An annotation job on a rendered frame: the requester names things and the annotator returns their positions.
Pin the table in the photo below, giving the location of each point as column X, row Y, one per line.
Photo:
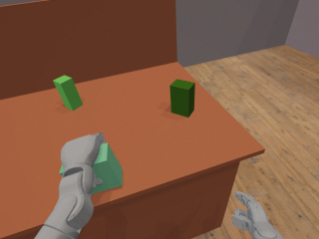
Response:
column 177, row 172

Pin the robot left forearm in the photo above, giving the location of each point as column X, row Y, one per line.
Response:
column 74, row 208

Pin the robot right forearm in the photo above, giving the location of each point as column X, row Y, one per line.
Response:
column 264, row 230

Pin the robot right hand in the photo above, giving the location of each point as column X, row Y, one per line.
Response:
column 255, row 212

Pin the robot left hand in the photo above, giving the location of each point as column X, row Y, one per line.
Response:
column 83, row 150

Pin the sponge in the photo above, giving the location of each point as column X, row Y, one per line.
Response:
column 107, row 168

